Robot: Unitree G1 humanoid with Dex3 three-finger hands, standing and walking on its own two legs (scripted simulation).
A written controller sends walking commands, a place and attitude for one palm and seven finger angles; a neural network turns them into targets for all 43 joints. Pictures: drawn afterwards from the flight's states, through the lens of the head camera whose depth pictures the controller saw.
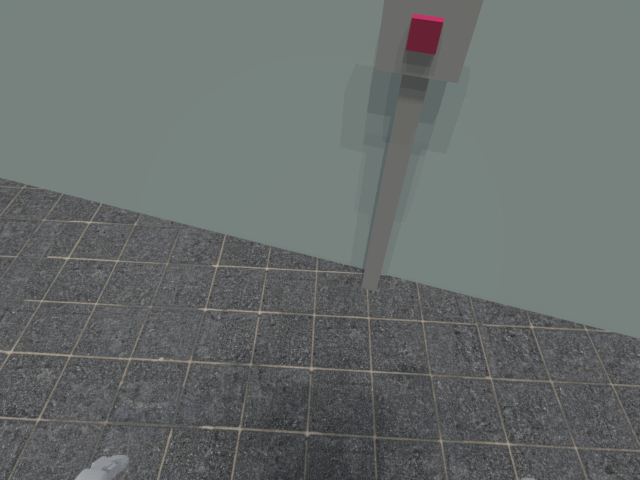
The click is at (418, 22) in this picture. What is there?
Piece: button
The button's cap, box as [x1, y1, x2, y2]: [406, 14, 443, 53]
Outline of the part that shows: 413,14 406,49 435,53 443,18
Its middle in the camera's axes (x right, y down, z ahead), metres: +0.20 -0.40 +0.76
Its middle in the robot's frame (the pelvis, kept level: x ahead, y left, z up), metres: +0.87 -0.16 +0.18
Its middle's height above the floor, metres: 0.95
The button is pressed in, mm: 0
